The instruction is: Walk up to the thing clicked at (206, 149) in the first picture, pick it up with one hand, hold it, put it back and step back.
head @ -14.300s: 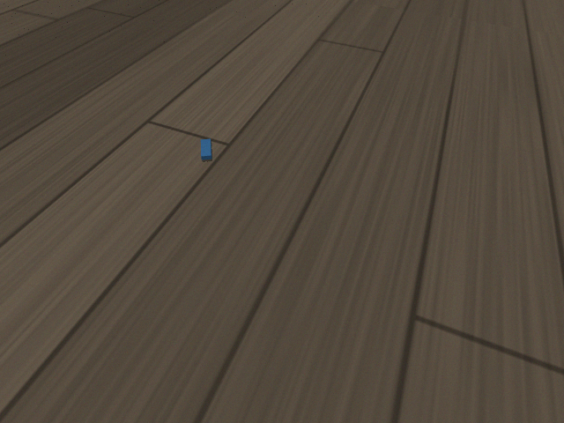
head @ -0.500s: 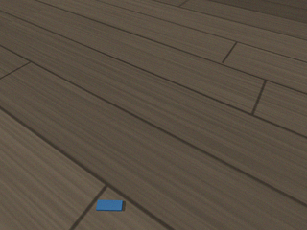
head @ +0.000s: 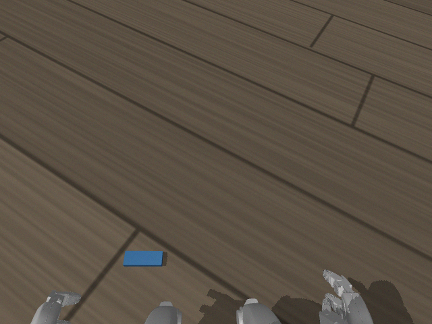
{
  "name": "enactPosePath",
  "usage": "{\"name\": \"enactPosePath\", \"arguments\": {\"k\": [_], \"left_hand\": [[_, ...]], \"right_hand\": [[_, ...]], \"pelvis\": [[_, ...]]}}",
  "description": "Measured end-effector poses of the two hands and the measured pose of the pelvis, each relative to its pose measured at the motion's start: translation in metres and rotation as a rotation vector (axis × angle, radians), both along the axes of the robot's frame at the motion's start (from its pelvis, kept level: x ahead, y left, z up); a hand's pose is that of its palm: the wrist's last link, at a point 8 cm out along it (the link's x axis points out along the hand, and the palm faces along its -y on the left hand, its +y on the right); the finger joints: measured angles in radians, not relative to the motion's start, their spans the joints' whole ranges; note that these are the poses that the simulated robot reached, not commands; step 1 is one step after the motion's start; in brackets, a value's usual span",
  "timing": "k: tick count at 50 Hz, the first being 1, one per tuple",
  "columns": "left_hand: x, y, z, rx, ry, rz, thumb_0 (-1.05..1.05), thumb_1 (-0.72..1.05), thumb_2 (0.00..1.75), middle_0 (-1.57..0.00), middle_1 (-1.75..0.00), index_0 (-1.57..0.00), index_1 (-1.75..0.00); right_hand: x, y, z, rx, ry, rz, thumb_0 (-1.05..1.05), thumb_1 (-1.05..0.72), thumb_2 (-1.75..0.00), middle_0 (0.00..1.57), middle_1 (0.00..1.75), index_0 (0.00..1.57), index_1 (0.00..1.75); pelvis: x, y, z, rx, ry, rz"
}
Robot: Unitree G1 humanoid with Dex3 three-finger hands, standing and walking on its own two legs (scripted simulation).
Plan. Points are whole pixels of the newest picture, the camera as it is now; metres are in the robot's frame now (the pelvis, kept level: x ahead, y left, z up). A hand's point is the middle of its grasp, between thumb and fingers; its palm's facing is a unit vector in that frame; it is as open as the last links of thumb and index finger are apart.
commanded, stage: rise first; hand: left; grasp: from above
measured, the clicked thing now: (143, 258) +0.40 +0.25 -0.69
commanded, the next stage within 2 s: none
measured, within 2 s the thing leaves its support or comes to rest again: neither
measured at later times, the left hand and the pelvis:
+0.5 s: hand (85, 323) +0.16 +0.28 -0.27, palm faces -0.39 -0.68 -0.61, open 14.2 cm; pelvis -0.03 +0.00 -0.12, yaw +0 degrees
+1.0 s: hand (104, 282) +0.27 +0.31 -0.45, palm faces -0.50 -0.23 -0.84, open 14.1 cm; pelvis -0.09 +0.00 -0.31, yaw -3 degrees
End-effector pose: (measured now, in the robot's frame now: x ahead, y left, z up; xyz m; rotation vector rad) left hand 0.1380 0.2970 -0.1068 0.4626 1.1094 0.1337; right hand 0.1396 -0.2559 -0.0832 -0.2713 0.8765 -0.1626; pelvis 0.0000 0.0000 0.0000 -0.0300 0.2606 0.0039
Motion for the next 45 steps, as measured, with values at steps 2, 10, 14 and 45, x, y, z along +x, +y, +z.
{"name": "enactPosePath", "arguments": {"k": [2,10,14,45], "left_hand": [[-0.002,0.001,-0.005,0.008,-0.004,-0.016,0.0,-0.49,1.0,-0.09,-1.07,-0.08,-1.08],[-0.006,0.001,-0.023,0.046,-0.001,-0.073,0.0,-0.57,1.01,-0.09,-1.06,-0.07,-1.09],[-0.006,0.003,-0.033,0.073,-0.006,-0.102,0.0,-0.58,1.01,-0.1,-1.06,-0.08,-1.08],[0.131,0.024,-0.265,0.519,-0.206,-0.778,0.0,-0.54,1.02,-0.08,-1.04,-0.08,-1.05]], "right_hand": [[0.007,0.003,-0.005,-0.003,-0.017,0.011,0.01,-0.87,-0.89,0.2,0.3,0.2,0.3],[0.03,0.017,-0.025,0.009,-0.079,0.06,0.01,-0.89,-0.89,0.2,0.3,0.2,0.3],[0.036,0.022,-0.038,0.017,-0.103,0.083,0.01,-0.9,-0.9,0.2,0.3,0.2,0.3],[-0.091,-0.023,-0.328,-0.009,0.296,0.074,0.01,-0.9,-0.9,0.2,0.3,0.2,0.3]], "pelvis": [[-0.001,0.001,-0.007,-0.003,0.016,0.0],[-0.003,0.004,-0.033,-0.014,0.085,0.004],[-0.006,0.004,-0.048,-0.017,0.113,0.008],[-0.084,-0.008,-0.289,-0.031,0.318,-0.017]]}}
